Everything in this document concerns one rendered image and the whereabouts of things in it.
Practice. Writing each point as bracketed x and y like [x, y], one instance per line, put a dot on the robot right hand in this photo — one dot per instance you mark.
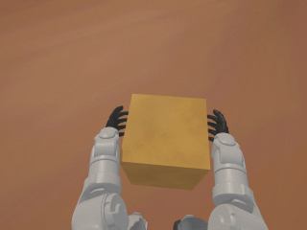
[220, 127]

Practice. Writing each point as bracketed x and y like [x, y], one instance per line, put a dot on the right robot forearm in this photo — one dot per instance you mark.
[230, 175]

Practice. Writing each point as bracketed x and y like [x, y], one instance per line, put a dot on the robot thigh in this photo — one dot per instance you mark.
[137, 223]
[192, 224]

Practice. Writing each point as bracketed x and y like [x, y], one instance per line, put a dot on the right robot thigh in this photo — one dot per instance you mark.
[192, 224]

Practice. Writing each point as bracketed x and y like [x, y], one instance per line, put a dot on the right robot upper arm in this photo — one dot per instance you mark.
[229, 217]

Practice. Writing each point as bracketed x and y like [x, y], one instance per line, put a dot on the carton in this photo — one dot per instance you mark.
[166, 142]

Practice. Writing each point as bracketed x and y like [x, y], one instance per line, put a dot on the left robot thigh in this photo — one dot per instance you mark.
[137, 223]

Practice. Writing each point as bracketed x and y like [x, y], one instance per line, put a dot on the robot left hand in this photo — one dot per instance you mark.
[113, 120]

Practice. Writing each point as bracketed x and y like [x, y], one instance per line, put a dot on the left robot upper arm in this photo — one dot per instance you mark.
[103, 212]

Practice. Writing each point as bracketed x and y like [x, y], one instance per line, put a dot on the left robot forearm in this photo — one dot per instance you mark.
[104, 166]

